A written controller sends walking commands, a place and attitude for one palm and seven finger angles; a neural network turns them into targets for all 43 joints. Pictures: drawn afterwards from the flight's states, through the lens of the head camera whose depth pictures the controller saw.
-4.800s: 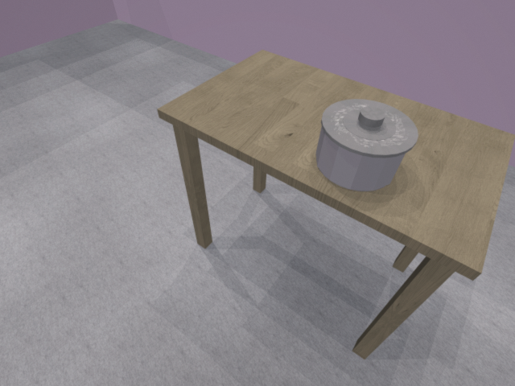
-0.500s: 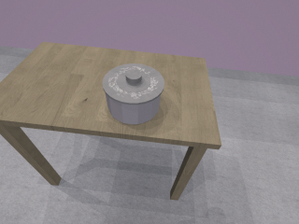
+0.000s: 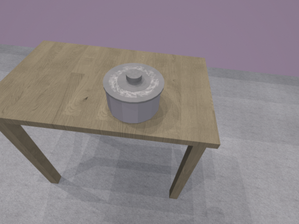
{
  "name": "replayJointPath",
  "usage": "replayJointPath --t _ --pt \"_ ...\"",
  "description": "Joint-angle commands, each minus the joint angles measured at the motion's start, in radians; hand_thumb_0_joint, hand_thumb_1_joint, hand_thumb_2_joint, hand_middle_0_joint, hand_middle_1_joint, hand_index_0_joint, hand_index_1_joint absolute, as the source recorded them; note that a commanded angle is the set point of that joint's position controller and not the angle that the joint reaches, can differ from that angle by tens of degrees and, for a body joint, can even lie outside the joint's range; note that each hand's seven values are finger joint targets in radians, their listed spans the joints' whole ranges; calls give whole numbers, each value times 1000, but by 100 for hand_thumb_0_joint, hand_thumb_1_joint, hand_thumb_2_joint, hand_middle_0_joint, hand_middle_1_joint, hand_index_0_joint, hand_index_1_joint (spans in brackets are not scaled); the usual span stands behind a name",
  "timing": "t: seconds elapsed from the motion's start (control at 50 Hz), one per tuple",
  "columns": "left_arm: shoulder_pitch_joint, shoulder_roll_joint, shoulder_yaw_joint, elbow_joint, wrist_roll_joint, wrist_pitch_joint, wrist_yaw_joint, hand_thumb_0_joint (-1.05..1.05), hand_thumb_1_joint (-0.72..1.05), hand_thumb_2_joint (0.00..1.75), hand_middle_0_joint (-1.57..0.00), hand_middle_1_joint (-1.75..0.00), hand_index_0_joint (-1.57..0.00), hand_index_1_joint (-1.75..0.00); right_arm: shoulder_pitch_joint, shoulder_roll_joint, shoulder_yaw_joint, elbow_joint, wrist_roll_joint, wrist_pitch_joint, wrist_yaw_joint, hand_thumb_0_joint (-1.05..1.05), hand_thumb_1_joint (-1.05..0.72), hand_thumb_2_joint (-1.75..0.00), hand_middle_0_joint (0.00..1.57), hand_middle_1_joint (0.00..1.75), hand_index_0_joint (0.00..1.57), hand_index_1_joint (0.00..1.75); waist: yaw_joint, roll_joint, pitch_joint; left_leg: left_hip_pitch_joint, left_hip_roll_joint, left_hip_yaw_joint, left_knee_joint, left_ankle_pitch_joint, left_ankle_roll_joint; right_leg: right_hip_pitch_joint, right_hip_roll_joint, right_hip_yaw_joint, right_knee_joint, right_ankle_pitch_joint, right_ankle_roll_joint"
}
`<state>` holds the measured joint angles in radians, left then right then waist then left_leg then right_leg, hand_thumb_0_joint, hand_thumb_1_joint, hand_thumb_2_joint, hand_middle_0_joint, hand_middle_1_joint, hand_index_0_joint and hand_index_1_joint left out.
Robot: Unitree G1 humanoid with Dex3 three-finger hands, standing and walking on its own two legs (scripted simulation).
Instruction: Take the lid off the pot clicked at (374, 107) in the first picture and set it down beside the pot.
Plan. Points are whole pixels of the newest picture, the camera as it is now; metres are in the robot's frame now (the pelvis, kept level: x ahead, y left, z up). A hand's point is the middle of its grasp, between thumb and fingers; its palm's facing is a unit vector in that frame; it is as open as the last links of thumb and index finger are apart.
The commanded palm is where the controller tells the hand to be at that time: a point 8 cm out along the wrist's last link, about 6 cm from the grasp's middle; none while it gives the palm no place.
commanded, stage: shuffle to correct the standing spot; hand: left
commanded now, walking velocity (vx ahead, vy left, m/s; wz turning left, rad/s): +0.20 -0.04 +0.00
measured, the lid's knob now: (134, 75) +0.54 +0.10 +0.10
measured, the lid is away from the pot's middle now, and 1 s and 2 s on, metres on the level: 0.00 0.00 0.00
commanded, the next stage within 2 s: come to a stop and stand still in 0.36 s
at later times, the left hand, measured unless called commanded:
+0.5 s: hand out of the picture -0.02 +0.15 -0.19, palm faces +0.09 -0.99 -0.14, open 7.4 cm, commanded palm none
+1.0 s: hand (97, 209) +0.19 +0.17 -0.17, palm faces +0.00 -0.97 -0.25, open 7.3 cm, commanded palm none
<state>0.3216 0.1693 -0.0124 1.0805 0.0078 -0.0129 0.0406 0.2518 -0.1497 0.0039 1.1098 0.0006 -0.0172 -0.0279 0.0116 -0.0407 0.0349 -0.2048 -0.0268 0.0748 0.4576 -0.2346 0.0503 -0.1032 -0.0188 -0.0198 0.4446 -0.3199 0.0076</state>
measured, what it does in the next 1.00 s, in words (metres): walks ahead: left foot, then right foot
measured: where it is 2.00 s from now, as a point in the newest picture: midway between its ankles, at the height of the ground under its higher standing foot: outside the picture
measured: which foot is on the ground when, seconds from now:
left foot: down 0.00-0.34, up 0.36-0.48, down 0.50-1.00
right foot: down 0.00-0.52, up 0.54-0.92, down 0.94-1.00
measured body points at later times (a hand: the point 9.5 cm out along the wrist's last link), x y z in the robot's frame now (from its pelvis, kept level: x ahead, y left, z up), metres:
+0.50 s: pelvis +0.07 +0.00 -0.01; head +0.09 +0.03 +0.43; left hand -0.02 +0.20 -0.18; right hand +0.08 -0.23 -0.16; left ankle +0.08 +0.08 -0.74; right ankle -0.05 -0.12 -0.74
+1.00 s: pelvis +0.11 -0.02 -0.01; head +0.15 -0.02 +0.44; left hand +0.19 +0.22 -0.15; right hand +0.14 -0.25 -0.16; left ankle +0.08 +0.08 -0.74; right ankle +0.11 -0.14 -0.74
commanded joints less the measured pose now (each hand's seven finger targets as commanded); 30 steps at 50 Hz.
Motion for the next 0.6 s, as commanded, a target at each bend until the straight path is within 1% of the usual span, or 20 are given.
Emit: replayJointPath --t 0.0,0.06,0.12,0.16,0.18,0.24,0.28,0.3,0.32,0.34,0.38,0.42,0.44,0.46,0.48,0.5,0.52,0.54,0.56,0.58 --pt "88 80 16 -18 5 -7 2 0 90 90 -20 -30 -20 -30 43 -99 -21 -33 -3 -16 -4 0 -90 -90 20 30 20 30 0 41 36 50 124 -136 -92 101 -1 -108 -78 63 -86 127 -40" --pt "87 80 21 -19 11 -2 -6 0 90 90 -20 -30 -20 -30 66 -108 -30 -31 -8 -8 2 0 -90 -90 20 30 20 30 -7 73 57 24 132 -160 -128 -139 11 -146 -57 43 -55 -52 -51" --pt "86 71 25 -26 17 3 -15 0 90 90 -20 -30 -20 -30 73 -119 -41 -39 -11 -2 6 0 -90 -90 20 30 20 30 -4 103 123 -54 151 -205 -184 -323 28 -180 -30 11 -11 -128 -53" --pt "102 60 26 -26 19 0 -17 0 90 90 -20 -30 -20 -30 85 -117 -46 -40 -11 -4 6 0 -90 -90 20 30 20 30 0 124 124 -70 166 -231 -202 -352 42 -180 -19 -6 23 -112 -55" --pt "111 62 28 -29 18 -3 -20 0 90 90 -20 -30 -20 -30 87 -116 -47 -47 -9 -6 7 0 -90 -90 20 30 20 30 7 93 119 -77 170 -238 -195 -342 50 -169 -16 -10 22 -100 -56" --pt "142 63 34 -21 16 -14 -18 0 90 90 -20 -30 -20 -30 82 -93 -47 -57 -8 -16 7 0 -90 -90 20 30 20 30 16 26 100 -99 120 -174 -73 -219 38 -125 -58 64 -40 -81 -79" --pt "174 97 46 -10 11 -21 -15 0 90 90 -20 -30 -20 -30 62 -57 -41 -73 -5 -24 8 0 -90 -90 20 30 20 30 28 -123 87 -184 46 -58 94 -103 11 -25 -130 172 -116 -14 -120" --pt "202 111 56 -5 10 -24 -11 0 90 90 -20 -30 -20 -30 44 -49 -43 -86 -9 -27 8 0 -90 -90 20 30 20 30 35 -190 78 -253 17 -6 197 -102 -5 39 -195 255 -146 69 -158" --pt "232 118 61 1 12 -30 -7 0 90 90 -20 -30 -20 -30 2 -47 -46 -100 -14 -29 11 0 -90 -90 20 30 20 30 48 -189 95 -323 14 17 277 -164 -15 82 -255 315 -153 200 -200" --pt "254 117 63 6 18 -37 -3 0 90 90 -20 -30 -20 -30 -33 -48 -48 -113 -16 -30 13 0 -90 -90 20 30 20 30 60 -164 104 -393 24 8 344 -241 -19 133 -280 336 -141 340 -235" --pt "267 114 70 2 24 -39 2 0 90 90 -20 -30 -20 -30 -62 -45 -52 -132 -11 -34 14 0 -90 -90 20 30 20 30 66 -102 98 -452 41 -7 391 -288 -14 189 -289 315 -110 499 -267" --pt "216 112 69 -3 29 -43 6 0 90 90 -20 -30 -20 -30 -55 -26 -48 -136 -7 -39 15 0 -90 -90 20 30 20 30 27 -74 94 -345 37 1 260 -266 -10 127 -258 247 -51 616 -237" --pt "162 110 65 -15 23 -44 4 0 90 90 -20 -30 -20 -30 20 -15 -45 -113 -7 -43 12 0 -90 -90 20 30 20 30 -29 -53 63 -145 11 28 104 -168 -7 19 -202 170 22 699 -193" --pt "106 106 63 -24 12 -45 -1 0 90 90 -20 -30 -20 -30 162 -21 -44 -59 -6 -50 6 0 -90 -90 20 30 20 30 -93 -35 8 94 1 7 -23 22 8 -84 -124 89 195 752 -136" --pt "82 88 58 -50 -3 -48 -9 0 90 90 -20 -30 -20 -30 281 -92 -60 -24 -10 -55 -5 0 -90 -90 20 30 20 30 -126 85 -77 322 154 -191 -23 305 71 -267 -20 16 398 535 -68" --pt "70 41 46 -70 -15 -50 -6 0 90 90 -20 -30 -20 -30 337 -156 -62 -21 -12 -52 -15 0 -90 -90 20 30 20 30 -120 282 -109 358 391 -433 -83 795 177 -388 55 -16 609 -197 -27" --pt "92 50 56 -64 -17 -31 7 0 90 90 -20 -30 -20 -30 280 -150 -51 -40 -10 -33 -18 0 -90 -90 20 30 20 30 -80 177 -116 250 424 -416 -74 940 232 -322 20 81 670 -276 -46" --pt "70 33 51 -51 -5 -18 15 0 90 90 -20 -30 -20 -30 191 -106 -37 -52 -11 -36 -18 0 -90 -90 20 30 20 30 -45 122 -28 105 385 -294 -96 909 204 -282 -9 82 650 -264 -42" --pt "62 14 47 -41 0 -1 14 0 90 90 -20 -30 -20 -30 122 -79 -22 -65 -8 -39 -24 0 -90 -90 20 30 20 30 -11 177 47 -11 355 -264 -120 853 176 -254 -32 80 592 -246 -26" --pt "72 24 46 -45 0 9 8 0 90 90 -20 -30 -20 -30 71 -70 -20 -84 -10 -36 -25 0 -90 -90 20 30 20 30 5 151 85 -34 334 -240 -132 789 164 -246 -39 73 531 -234 -16"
